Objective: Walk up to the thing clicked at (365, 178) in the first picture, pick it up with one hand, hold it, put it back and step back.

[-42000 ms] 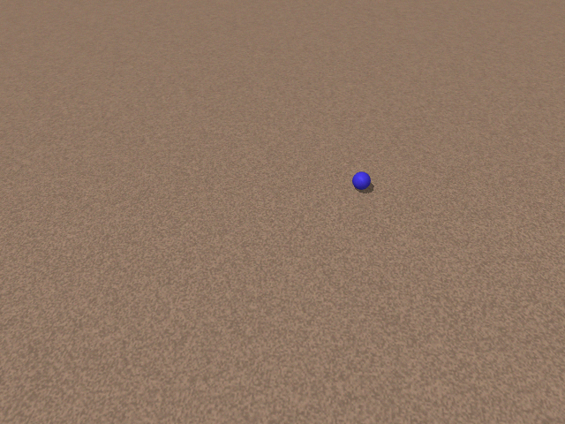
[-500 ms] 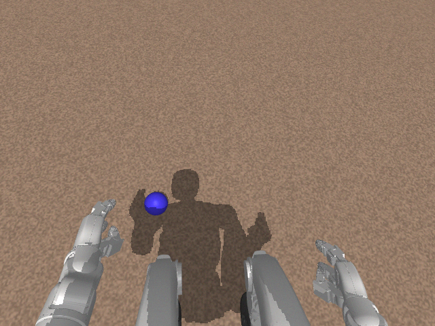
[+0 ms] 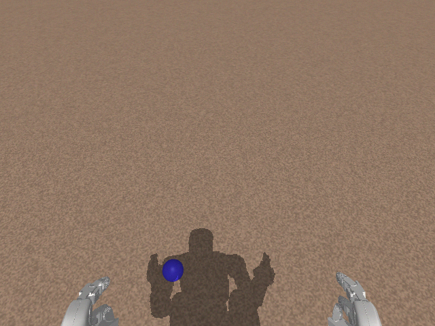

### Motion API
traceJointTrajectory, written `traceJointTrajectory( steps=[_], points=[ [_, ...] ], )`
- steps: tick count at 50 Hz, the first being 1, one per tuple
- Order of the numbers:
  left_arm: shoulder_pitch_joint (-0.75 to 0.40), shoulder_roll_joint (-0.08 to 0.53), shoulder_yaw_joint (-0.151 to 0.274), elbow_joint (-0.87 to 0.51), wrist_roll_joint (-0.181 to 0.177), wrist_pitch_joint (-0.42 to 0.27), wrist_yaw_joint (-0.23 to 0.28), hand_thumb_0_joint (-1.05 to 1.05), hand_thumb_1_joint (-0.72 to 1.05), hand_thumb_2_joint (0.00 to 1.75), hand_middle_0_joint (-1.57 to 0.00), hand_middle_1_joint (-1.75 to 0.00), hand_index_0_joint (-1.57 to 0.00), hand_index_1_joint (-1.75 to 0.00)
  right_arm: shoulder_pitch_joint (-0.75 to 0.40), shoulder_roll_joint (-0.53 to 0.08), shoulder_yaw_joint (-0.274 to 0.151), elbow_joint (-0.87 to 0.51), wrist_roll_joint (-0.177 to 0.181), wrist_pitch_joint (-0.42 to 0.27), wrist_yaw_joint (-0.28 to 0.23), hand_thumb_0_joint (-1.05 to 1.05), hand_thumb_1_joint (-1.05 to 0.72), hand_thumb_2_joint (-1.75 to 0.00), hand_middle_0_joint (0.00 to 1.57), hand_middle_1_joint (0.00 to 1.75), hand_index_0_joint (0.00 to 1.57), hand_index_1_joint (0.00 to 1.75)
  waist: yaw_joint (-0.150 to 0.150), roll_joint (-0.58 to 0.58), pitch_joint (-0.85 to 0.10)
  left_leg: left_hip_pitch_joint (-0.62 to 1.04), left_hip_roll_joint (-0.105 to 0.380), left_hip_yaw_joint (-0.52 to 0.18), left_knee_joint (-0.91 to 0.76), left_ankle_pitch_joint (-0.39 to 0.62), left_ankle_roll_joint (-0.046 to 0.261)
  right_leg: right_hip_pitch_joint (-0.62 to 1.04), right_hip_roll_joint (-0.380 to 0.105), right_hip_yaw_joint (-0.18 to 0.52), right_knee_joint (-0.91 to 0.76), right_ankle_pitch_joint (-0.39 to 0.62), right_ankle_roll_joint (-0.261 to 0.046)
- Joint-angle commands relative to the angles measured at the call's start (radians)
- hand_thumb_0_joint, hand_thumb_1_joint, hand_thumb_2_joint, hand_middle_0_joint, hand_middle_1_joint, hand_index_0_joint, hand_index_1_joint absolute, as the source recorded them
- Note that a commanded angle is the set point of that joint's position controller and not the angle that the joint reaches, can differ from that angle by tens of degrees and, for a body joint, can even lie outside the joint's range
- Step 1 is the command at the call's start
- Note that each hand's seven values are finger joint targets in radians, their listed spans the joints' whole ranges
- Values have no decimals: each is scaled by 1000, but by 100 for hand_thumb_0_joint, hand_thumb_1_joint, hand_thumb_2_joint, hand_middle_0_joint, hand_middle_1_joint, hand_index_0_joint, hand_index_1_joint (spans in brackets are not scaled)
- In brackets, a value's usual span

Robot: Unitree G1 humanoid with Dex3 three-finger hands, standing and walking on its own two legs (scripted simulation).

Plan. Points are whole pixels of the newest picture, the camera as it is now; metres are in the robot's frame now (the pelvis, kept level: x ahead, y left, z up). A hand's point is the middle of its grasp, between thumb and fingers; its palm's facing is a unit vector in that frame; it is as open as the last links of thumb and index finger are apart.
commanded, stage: home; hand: left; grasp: from above
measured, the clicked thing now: (172, 270) +0.47 +0.17 -0.67
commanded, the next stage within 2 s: none
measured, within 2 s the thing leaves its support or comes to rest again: neither
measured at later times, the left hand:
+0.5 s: hand out of the picture +0.16 +0.18 -0.04, palm faces +0.06 -0.98 -0.21, open 7.4 cm
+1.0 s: hand out of the picture +0.16 +0.17 -0.04, palm faces +0.05 -0.98 -0.20, open 7.4 cm
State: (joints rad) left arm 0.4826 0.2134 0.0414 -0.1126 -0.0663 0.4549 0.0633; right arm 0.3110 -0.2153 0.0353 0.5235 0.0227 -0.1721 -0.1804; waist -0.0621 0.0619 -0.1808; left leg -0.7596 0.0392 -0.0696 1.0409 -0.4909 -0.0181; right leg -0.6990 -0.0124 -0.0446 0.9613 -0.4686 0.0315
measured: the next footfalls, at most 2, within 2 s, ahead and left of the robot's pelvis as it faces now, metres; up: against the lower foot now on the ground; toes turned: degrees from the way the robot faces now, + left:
none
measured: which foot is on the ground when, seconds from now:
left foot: down 0.00-1.00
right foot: down 0.00-1.00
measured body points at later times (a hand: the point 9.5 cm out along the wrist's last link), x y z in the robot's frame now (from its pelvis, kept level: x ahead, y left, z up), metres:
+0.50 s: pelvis +0.00 +0.00 +0.01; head +0.02 +0.00 +0.46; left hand +0.16 +0.23 -0.02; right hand +0.17 -0.24 -0.06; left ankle +0.01 +0.12 -0.68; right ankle +0.00 -0.14 -0.68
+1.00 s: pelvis +0.00 -0.01 +0.00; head +0.01 -0.01 +0.45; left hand +0.15 +0.22 -0.03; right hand +0.16 -0.25 -0.06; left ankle +0.01 +0.12 -0.68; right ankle +0.00 -0.14 -0.68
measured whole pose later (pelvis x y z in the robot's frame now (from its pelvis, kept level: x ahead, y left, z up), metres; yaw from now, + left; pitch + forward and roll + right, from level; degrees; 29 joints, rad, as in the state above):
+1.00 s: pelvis +0.00 -0.01 +0.00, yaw +0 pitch +9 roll -3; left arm 0.49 0.22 0.03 -0.12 -0.05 0.46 0.02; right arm 0.29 -0.22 0.03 0.54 0.01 -0.25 -0.19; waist -0.04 0.05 -0.15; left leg -0.70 0.04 -0.07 1.01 -0.48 -0.03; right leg -0.65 -0.01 -0.05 0.95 -0.46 0.02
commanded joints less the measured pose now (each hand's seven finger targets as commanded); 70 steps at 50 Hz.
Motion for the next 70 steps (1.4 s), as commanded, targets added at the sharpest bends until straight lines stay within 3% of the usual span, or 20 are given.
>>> traceJointTrajectory(
  steps=[1,9,15,22,27,42,46,53,59,67,70],
  points=[
    [3,93,46,-209,4,-39,-16,0,90,90,-20,-30,-20,-30,-68,-112,-51,-159,-8,-79,-20,0,-90,-90,20,30,20,30,3,-31,-67,155,-40,23,-189,239,32,94,40,-30,-176,213,-29],
    [-27,106,50,-193,20,-45,-42,0,90,90,-20,-30,-20,-30,-82,-124,-58,-153,-18,-115,-19,0,-90,-90,20,30,20,30,9,-23,-14,164,-41,28,-210,186,30,73,34,-32,-185,154,-27],
    [-10,113,54,-209,25,-47,-38,0,90,90,-20,-30,-20,-30,-86,-128,-57,-147,-20,-123,-13,0,-90,-90,20,30,20,30,19,1,-73,196,-41,22,-202,269,24,112,35,-30,-162,226,-32],
    [-1,109,49,-201,24,-46,-34,0,90,90,-20,-30,-20,-30,-88,-127,-58,-147,-21,-121,-12,0,-90,-90,20,30,20,30,17,-12,-85,194,-40,24,-193,279,25,119,36,-29,-165,239,-30],
    [-16,109,51,-191,18,-46,-34,0,90,90,-20,-30,-20,-30,-97,-127,-56,-147,-18,-124,-15,0,-90,-90,20,30,20,30,21,-34,-44,166,-42,28,-204,199,32,102,33,-27,-185,177,-25],
    [-7,113,54,-201,19,-51,-39,0,90,90,-20,-30,-20,-30,-96,-127,-57,-147,-16,-132,-19,0,-90,-90,20,30,20,30,29,-8,-37,151,-36,23,-220,137,27,83,36,-28,-178,114,-30],
    [-19,110,49,-200,17,-49,-39,0,90,90,-20,-30,-20,-30,-94,-127,-57,-144,-16,-135,-21,0,-90,-90,20,30,20,30,17,-32,-38,153,-38,29,-207,150,31,85,35,-24,-181,127,-26],
    [-5,117,59,-200,20,-46,-38,0,90,90,-20,-30,-20,-30,-91,-125,-58,-141,-16,-135,-23,0,-90,-90,20,30,20,30,23,-33,-50,157,-42,41,-192,172,32,94,30,-18,-183,150,-24],
    [-7,106,40,-190,22,-43,-38,0,90,90,-20,-30,-20,-30,-92,-122,-55,-140,-16,-135,-23,0,-90,-90,20,30,20,30,21,-25,-40,150,-40,31,-203,164,30,84,33,-20,-177,142,-28],
    [-16,125,63,-230,19,-49,-36,0,90,90,-20,-30,-20,-30,-92,-125,-60,-142,-15,-136,-24,0,-90,-90,20,30,20,30,28,-17,-59,164,-36,31,-201,174,27,93,34,-24,-171,144,-29],
    [1,110,41,-211,20,-48,-36,0,90,90,-20,-30,-20,-30,-85,-120,-55,-137,-16,-132,-24,0,-90,-90,20,30,20,30,22,-27,-50,159,-39,34,-192,191,29,92,33,-22,-171,165,-27]
  ],
)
